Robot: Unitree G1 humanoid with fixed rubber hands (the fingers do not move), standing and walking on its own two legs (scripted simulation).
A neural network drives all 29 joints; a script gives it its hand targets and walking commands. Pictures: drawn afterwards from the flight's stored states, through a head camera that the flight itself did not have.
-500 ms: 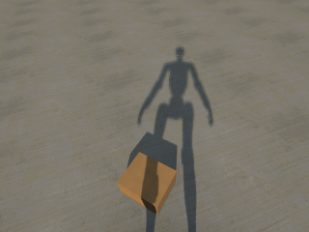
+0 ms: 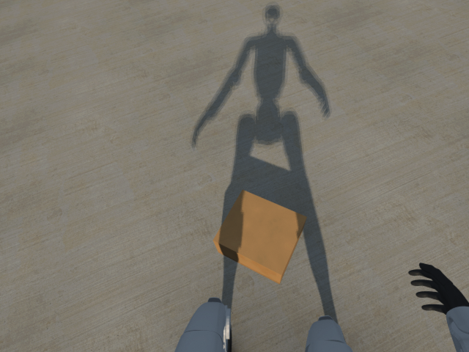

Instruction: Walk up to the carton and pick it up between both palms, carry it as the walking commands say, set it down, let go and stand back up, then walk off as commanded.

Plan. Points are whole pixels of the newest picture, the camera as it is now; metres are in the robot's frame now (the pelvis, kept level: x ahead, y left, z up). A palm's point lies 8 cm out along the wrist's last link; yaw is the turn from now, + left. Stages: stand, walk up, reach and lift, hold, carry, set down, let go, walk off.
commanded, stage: walk up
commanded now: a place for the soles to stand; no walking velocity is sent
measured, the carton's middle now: (260, 235) +0.53 +0.00 -0.64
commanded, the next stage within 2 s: none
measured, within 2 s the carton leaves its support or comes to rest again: neither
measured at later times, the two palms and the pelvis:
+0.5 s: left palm out of the picture +0.11 +0.54 -0.06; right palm out of the picture +0.00 -0.15 -0.10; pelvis +0.00 +0.20 +0.00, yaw -12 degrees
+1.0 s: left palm out of the picture +0.17 +0.54 -0.10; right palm out of the picture -0.19 -0.06 -0.04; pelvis -0.02 +0.26 +0.02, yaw -26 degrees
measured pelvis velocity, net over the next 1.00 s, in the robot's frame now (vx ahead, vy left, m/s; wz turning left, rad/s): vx -0.02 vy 0.26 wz -0.45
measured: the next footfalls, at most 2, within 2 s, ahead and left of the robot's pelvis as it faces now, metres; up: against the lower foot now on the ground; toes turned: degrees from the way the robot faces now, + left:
right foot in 0.28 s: +0.07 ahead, +0.01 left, +0.00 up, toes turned -18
left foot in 0.56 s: +0.11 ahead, +0.40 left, +0.00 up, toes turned -12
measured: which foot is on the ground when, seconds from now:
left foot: down 0.00-0.28, up 0.30-0.54, down 0.56-1.00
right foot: down 0.00-0.00, up 0.02-0.26, down 0.28-0.56, up 0.58-1.00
